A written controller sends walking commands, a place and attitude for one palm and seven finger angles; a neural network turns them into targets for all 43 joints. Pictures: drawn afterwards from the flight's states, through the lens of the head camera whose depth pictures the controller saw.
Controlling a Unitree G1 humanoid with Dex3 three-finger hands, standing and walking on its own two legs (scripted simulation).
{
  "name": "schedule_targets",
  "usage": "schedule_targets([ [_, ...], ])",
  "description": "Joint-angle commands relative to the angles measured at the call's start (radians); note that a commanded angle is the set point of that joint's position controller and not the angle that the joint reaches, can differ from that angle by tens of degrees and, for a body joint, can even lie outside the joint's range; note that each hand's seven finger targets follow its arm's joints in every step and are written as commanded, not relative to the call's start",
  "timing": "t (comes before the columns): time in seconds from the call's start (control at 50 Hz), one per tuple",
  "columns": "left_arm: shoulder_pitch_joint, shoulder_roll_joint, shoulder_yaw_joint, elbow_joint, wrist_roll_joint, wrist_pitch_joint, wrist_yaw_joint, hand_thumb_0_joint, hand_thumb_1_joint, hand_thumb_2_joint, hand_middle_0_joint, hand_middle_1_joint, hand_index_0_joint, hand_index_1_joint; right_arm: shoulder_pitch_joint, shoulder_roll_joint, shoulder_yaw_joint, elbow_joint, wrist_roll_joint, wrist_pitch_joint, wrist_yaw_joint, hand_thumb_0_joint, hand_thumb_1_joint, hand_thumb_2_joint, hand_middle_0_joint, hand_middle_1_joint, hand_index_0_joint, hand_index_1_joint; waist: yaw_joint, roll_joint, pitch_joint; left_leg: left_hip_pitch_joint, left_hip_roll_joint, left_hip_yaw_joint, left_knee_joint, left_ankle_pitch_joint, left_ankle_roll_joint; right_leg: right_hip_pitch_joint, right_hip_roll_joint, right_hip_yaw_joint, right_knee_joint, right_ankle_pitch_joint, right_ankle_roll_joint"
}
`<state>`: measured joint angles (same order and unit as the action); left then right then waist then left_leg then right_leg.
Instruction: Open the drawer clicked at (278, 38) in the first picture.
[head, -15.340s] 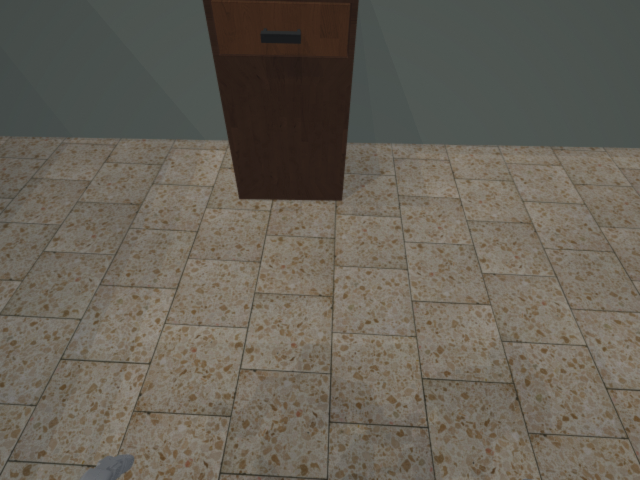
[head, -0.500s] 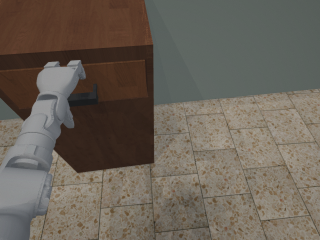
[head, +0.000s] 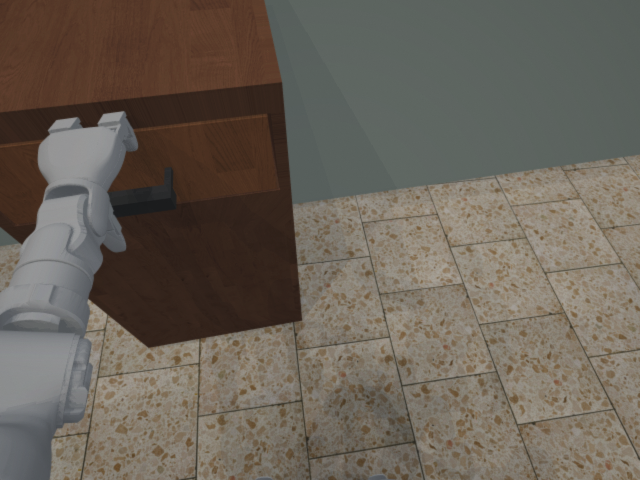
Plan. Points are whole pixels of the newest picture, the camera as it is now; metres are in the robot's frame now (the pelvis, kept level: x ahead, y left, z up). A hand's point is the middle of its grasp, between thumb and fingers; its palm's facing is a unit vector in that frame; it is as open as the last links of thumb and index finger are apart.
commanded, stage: move the hooked fingers above the handle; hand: left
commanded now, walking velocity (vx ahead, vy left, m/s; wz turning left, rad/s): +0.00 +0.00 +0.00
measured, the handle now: (131, 190) +0.53 +0.26 +0.01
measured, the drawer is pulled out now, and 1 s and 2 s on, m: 0.00 0.00 0.00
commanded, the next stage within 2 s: none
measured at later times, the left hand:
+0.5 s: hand (87, 195) +0.46 +0.28 +0.07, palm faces -0.04 +0.02 -1.00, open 13.8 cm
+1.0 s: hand (85, 204) +0.46 +0.29 +0.06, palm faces -0.12 -0.01 -0.99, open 13.8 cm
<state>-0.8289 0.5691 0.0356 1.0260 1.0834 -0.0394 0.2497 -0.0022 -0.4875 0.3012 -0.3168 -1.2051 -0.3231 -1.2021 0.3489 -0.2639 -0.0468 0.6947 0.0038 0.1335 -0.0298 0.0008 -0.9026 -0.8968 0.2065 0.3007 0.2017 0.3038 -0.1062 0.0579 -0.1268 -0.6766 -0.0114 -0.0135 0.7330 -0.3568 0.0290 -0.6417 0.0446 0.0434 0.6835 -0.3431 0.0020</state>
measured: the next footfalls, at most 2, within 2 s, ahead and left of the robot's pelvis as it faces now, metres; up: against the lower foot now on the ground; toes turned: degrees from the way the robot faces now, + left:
none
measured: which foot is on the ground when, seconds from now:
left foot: down 0.00-1.00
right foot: down 0.00-1.00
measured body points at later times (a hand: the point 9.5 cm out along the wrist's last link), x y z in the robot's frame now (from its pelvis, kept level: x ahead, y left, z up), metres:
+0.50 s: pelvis +0.00 +0.00 +0.00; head +0.08 -0.01 +0.45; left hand +0.46 +0.27 +0.13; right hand +0.05 -0.27 -0.13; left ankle -0.01 +0.10 -0.71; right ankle -0.02 -0.13 -0.71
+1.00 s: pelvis +0.00 +0.01 +0.00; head +0.09 +0.00 +0.44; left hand +0.46 +0.29 +0.11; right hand +0.01 -0.27 -0.13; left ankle -0.01 +0.10 -0.71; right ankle -0.02 -0.13 -0.71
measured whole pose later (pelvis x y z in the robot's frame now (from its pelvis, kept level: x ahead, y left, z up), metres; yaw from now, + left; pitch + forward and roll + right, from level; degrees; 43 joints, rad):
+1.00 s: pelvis +0.00 +0.01 +0.00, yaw +0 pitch +17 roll -2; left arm -0.81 0.59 -0.01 1.04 1.04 -0.02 0.16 0.00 -0.49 0.30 -0.31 -1.20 -0.32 -1.20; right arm 0.37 -0.26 -0.05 0.70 0.01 0.13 -0.04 0.00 -0.90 -0.90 0.21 0.30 0.20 0.30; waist -0.09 0.06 -0.12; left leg -0.67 -0.02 -0.02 0.73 -0.35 0.04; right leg -0.63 0.04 0.04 0.66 -0.33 0.01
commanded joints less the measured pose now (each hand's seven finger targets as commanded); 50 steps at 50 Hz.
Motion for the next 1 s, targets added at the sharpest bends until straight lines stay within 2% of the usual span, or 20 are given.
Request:
schedule_targets([
  [0.0, -0.353, 0.299, 0.06, -0.153, -0.019, 0.04, 0.008, 0.0, -0.5, 0.3, -0.3, -1.2, -0.3, -1.2, 0.111, -0.159, -0.061, -0.078, 0.001, -0.021, -0.01, 0.0, -0.9, -0.9, 0.2, 0.3, 0.2, 0.3, 0.034, 0.001, -0.456, 0.289, 0.002, 0.036, -0.05, 0.491, 0.012, 0.239, 0.009, -0.052, -0.051, 0.424, -0.031],
  [0.04, -0.361, 0.234, 0.008, -0.173, -0.038, 0.025, -0.029, 0.0, -0.5, 0.3, -0.3, -1.2, -0.3, -1.2, 0.117, -0.158, -0.064, -0.078, 0.004, -0.023, -0.015, 0.0, -0.9, -0.9, 0.2, 0.3, 0.2, 0.3, 0.005, -0.042, -0.442, 0.303, 0.002, 0.036, -0.052, 0.487, 0.019, 0.244, 0.008, -0.048, -0.074, 0.437, -0.025],
  [0.08, -0.378, 0.233, -0.004, -0.21, -0.046, -0.006, -0.058, 0.0, -0.5, 0.3, -0.3, -1.2, -0.3, -1.2, 0.114, -0.162, -0.066, -0.072, 0.007, -0.024, -0.023, 0.0, -0.9, -0.9, 0.2, 0.3, 0.2, 0.3, -0.002, -0.047, -0.391, 0.303, 0.002, 0.03, -0.063, 0.445, 0.023, 0.222, 0.008, -0.046, -0.086, 0.406, -0.023],
  [0.16, -0.426, 0.233, 0.005, -0.356, -0.051, -0.096, -0.06, 0.0, -0.5, 0.3, -0.3, -1.2, -0.3, -1.2, 0.107, -0.149, -0.072, -0.072, 0.001, -0.027, -0.033, 0.0, -0.9, -0.9, 0.2, 0.3, 0.2, 0.3, 0.001, 0.043, -0.417, 0.386, 0.0, 0.009, -0.056, 0.496, 0.02, 0.181, 0.01, -0.043, -0.083, 0.384, -0.031],
  [0.2, -0.434, 0.234, 0.02, -0.354, -0.04, -0.113, -0.029, 0.0, -0.5, 0.3, -0.3, -1.2, -0.3, -1.2, 0.104, -0.144, -0.07, -0.064, 0.0, -0.028, -0.03, 0.0, -0.9, -0.9, 0.2, 0.3, 0.2, 0.3, 0.006, 0.077, -0.375, 0.387, 0.004, -0.004, -0.052, 0.501, 0.009, 0.124, 0.014, -0.058, -0.068, 0.339, -0.038],
  [0.28, -0.417, 0.284, 0.082, -0.277, -0.025, -0.064, 0.054, 0.0, -0.5, 0.3, -0.3, -1.2, -0.3, -1.2, 0.094, -0.145, -0.064, -0.053, -0.005, -0.028, -0.013, 0.0, -0.9, -0.9, 0.2, 0.3, 0.2, 0.3, 0.029, 0.088, -0.367, 0.352, 0.003, -0.005, -0.049, 0.499, -0.004, 0.108, 0.018, -0.074, -0.044, 0.314, -0.046],
  [0.34, -0.378, 0.334, 0.116, -0.191, -0.019, 0.017, 0.077, 0.0, -0.5, 0.3, -0.3, -1.2, -0.3, -1.2, 0.077, -0.152, -0.053, -0.061, -0.006, -0.022, -0.006, 0.0, -0.9, -0.9, 0.2, 0.3, 0.2, 0.3, 0.049, 0.02, -0.388, 0.271, -0.008, 0.021, -0.056, 0.458, 0.004, 0.194, 0.012, -0.067, -0.042, 0.354, -0.043],
  [0.4, -0.375, 0.292, 0.055, -0.157, -0.011, 0.073, 0.048, 0.0, -0.5, 0.3, -0.3, -1.2, -0.3, -1.2, 0.075, -0.154, -0.052, -0.075, 0.002, -0.021, -0.004, 0.0, -0.9, -0.9, 0.2, 0.3, 0.2, 0.3, 0.041, 0.005, -0.405, 0.267, -0.005, 0.033, -0.065, 0.447, 0.006, 0.223, 0.008, -0.063, -0.05, 0.382, -0.036],
  [0.46, -0.357, 0.223, -0.008, -0.164, -0.033, 0.063, -0.021, 0.0, -0.5, 0.3, -0.3, -1.2, -0.3, -1.2, 0.081, -0.157, -0.058, -0.09, 0.009, -0.02, -0.013, 0.0, -0.9, -0.9, 0.2, 0.3, 0.2, 0.3, 0.016, -0.038, -0.421, 0.302, -0.005, 0.037, -0.064, 0.454, 0.018, 0.252, 0.005, -0.05, -0.075, 0.419, -0.026],
  [0.5, -0.397, 0.204, -0.032, -0.211, -0.05, 0.026, -0.063, 0.0, -0.5, 0.3, -0.3, -1.2, -0.3, -1.2, 0.084, -0.16, -0.061, -0.087, 0.009, -0.023, -0.024, 0.0, -0.9, -0.9, 0.2, 0.3, 0.2, 0.3, -0.006, -0.066, -0.395, 0.318, -0.004, 0.031, -0.067, 0.431, 0.025, 0.238, 0.003, -0.046, -0.092, 0.407, -0.021],
  [0.54, -0.442, 0.192, -0.046, -0.286, -0.06, -0.033, -0.087, 0.0, -0.5, 0.3, -0.3, -1.2, -0.3, -1.2, 0.085, -0.155, -0.063, -0.086, 0.006, -0.027, -0.036, 0.0, -0.9, -0.9, 0.2, 0.3, 0.2, 0.3, -0.022, -0.053, -0.373, 0.342, -0.003, 0.018, -0.069, 0.42, 0.028, 0.21, 0.002, -0.043, -0.102, 0.378, -0.023],
  [0.64, -0.478, 0.257, 0.019, -0.32, -0.039, -0.122, -0.041, 0.0, -0.5, 0.3, -0.3, -1.2, -0.3, -1.2, 0.095, -0.147, -0.06, -0.065, 0.0, -0.033, -0.042, 0.0, -0.9, -0.9, 0.2, 0.3, 0.2, 0.3, -0.006, 0.057, -0.326, 0.34, -0.006, 0.0, -0.058, 0.411, 0.015, 0.113, 0.009, -0.052, -0.078, 0.298, -0.04],
  [0.68, -0.471, 0.309, 0.073, -0.279, -0.026, -0.111, 0.008, 0.0, -0.5, 0.3, -0.3, -1.2, -0.3, -1.2, 0.098, -0.146, -0.057, -0.059, -0.001, -0.036, -0.032, 0.0, -0.9, -0.9, 0.2, 0.3, 0.2, 0.3, 0.014, 0.084, -0.336, 0.318, -0.005, -0.006, -0.054, 0.401, 0.005, 0.096, 0.014, -0.062, -0.056, 0.27, -0.045],
  [0.74, -0.42, 0.4, 0.154, -0.224, -0.02, -0.056, 0.056, 0.0, -0.5, 0.3, -0.3, -1.2, -0.3, -1.2, 0.092, -0.153, -0.05, -0.063, -0.01, -0.03, -0.021, 0.0, -0.9, -0.9, 0.2, 0.3, 0.2, 0.3, 0.052, 0.062, -0.405, 0.261, -0.012, 0.009, -0.043, 0.428, 0.005, 0.166, 0.013, -0.062, -0.03, 0.318, -0.046],
  [0.8, -0.386, 0.317, 0.076, -0.15, -0.011, 0.018, 0.057, 0.0, -0.5, 0.3, -0.3, -1.2, -0.3, -1.2, 0.097, -0.153, -0.052, -0.068, -0.005, -0.029, -0.009, 0.0, -0.9, -0.9, 0.2, 0.3, 0.2, 0.3, 0.037, 0.055, -0.416, 0.259, -0.005, 0.024, -0.04, 0.453, 0.001, 0.166, 0.013, -0.07, -0.028, 0.35, -0.04],
  [0.84, -0.378, 0.3, 0.051, -0.096, -0.019, 0.047, 0.028, 0.0, -0.5, 0.3, -0.3, -1.2, -0.3, -1.2, 0.112, -0.164, -0.054, -0.064, 0.002, -0.027, -0.01, 0.0, -0.9, -0.9, 0.2, 0.3, 0.2, 0.3, 0.016, -0.016, -0.404, 0.248, -0.001, 0.028, -0.042, 0.442, 0.007, 0.187, 0.014, -0.066, -0.045, 0.366, -0.033],
  [0.86, -0.4, 0.303, 0.041, -0.11, -0.019, 0.048, 0.008, 0.0, -0.5, 0.3, -0.3, -1.2, -0.3, -1.2, 0.118, -0.169, -0.056, -0.065, 0.005, -0.027, -0.013, 0.0, -0.9, -0.9, 0.2, 0.3, 0.2, 0.3, 0.01, -0.019, -0.421, 0.263, 0.004, 0.027, -0.046, 0.437, 0.01, 0.189, 0.012, -0.061, -0.05, 0.368, -0.029],
  [0.92, -0.452, 0.216, -0.032, -0.222, -0.047, 0.001, -0.053, 0.0, -0.5, 0.3, -0.3, -1.2, -0.3, -1.2, 0.125, -0.164, -0.069, -0.07, 0.003, -0.034, -0.025, 0.0, -0.9, -0.9, 0.2, 0.3, 0.2, 0.3, -0.016, -0.009, -0.46, 0.348, 0.004, 0.021, -0.042, 0.464, 0.019, 0.19, 0.012, -0.049, -0.075, 0.386, -0.023],
  [0.94, -0.462, 0.204, -0.038, -0.257, -0.06, -0.029, -0.072, 0.0, -0.5, 0.3, -0.3, -1.2, -0.3, -1.2, 0.127, -0.162, -0.072, -0.067, 0.002, -0.036, -0.03, 0.0, -0.9, -0.9, 0.2, 0.3, 0.2, 0.3, -0.027, -0.012, -0.458, 0.375, 0.009, 0.011, -0.041, 0.481, 0.019, 0.178, 0.012, -0.049, -0.082, 0.38, -0.024],
  [0.98, -0.474, 0.214, -0.027, -0.324, -0.061, -0.082, -0.086, 0.0, -0.5, 0.3, -0.3, -1.2, -0.3, -1.2, 0.131, -0.16, -0.076, -0.056, -0.002, -0.035, -0.039, 0.0, -0.9, -0.9, 0.2, 0.3, 0.2, 0.3, -0.025, 0.033, -0.452, 0.426, 0.013, -0.006, -0.036, 0.51, 0.014, 0.126, 0.017, -0.052, -0.076, 0.351, -0.027],
])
